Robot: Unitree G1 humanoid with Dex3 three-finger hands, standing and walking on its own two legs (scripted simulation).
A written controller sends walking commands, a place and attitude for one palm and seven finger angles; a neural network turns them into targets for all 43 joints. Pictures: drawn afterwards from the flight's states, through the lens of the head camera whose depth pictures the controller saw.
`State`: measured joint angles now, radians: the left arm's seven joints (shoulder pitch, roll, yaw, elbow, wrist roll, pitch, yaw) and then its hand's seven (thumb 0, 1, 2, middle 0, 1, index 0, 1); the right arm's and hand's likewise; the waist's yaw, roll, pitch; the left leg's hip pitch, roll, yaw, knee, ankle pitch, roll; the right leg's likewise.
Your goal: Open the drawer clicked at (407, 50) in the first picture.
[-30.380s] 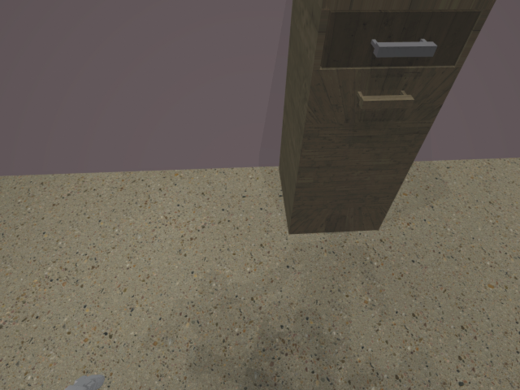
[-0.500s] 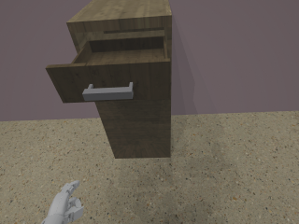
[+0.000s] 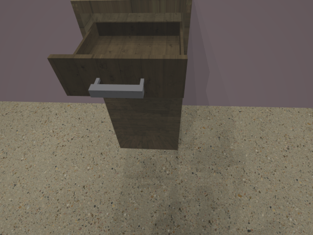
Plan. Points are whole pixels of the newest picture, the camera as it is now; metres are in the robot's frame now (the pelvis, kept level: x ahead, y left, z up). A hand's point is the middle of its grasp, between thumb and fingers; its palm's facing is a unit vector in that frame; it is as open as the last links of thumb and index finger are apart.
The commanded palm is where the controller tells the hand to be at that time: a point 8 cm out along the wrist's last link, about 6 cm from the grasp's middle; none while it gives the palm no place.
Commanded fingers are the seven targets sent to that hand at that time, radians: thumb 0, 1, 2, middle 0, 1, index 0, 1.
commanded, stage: let the arm hang, fingers relaxed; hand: left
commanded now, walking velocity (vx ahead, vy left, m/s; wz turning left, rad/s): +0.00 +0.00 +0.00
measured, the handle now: (118, 86) +0.48 +0.14 +0.12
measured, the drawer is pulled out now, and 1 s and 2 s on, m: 0.30 0.30 0.30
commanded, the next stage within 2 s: look to check the result in 0.40 s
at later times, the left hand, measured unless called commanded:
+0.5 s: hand out of the picture +0.01 +0.17 -0.17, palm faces +0.02 -0.98 -0.22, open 7.4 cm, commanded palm none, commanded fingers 0.00 0.90 0.90 -0.20 -0.30 -0.20 -0.30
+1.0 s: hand out of the picture +0.02 +0.16 -0.17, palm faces +0.02 -0.98 -0.22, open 7.4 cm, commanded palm none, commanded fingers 0.00 0.90 0.90 -0.20 -0.30 -0.20 -0.30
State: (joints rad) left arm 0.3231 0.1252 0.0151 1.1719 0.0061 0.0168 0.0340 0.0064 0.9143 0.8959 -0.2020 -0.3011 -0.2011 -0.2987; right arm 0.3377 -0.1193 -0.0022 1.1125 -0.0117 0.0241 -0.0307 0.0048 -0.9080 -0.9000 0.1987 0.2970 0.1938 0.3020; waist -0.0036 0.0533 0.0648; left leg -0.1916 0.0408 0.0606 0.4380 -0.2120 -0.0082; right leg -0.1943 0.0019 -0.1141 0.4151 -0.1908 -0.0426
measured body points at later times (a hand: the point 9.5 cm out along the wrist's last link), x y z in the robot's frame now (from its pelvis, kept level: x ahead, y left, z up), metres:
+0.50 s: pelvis +0.00 +0.00 +0.00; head +0.02 -0.02 +0.45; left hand +0.01 +0.22 -0.15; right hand -0.03 -0.21 -0.17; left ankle +0.02 +0.12 -0.74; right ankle +0.03 -0.09 -0.74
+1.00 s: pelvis +0.01 -0.01 +0.00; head +0.03 -0.03 +0.45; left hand +0.02 +0.22 -0.15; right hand -0.01 -0.22 -0.17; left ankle +0.02 +0.12 -0.74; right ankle +0.03 -0.09 -0.74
